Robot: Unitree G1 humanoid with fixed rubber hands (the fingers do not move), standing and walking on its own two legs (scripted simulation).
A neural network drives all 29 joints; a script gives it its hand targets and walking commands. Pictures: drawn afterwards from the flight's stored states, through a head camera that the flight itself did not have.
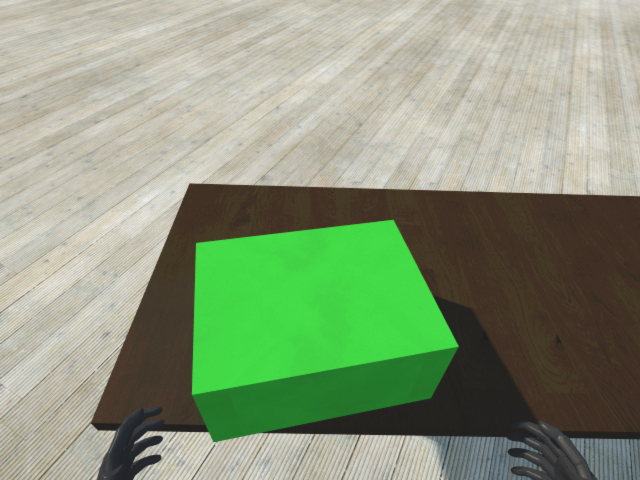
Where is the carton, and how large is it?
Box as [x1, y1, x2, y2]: [192, 220, 458, 441]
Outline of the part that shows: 393,220 196,243 192,395 213,441 429,398 431,396 458,346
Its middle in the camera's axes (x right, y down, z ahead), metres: -0.01 +0.12 +0.59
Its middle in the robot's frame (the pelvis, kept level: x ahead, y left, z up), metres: +0.36 +0.04 -0.02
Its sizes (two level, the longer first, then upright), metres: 0.319 0.240 0.149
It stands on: a table, 0.68 m high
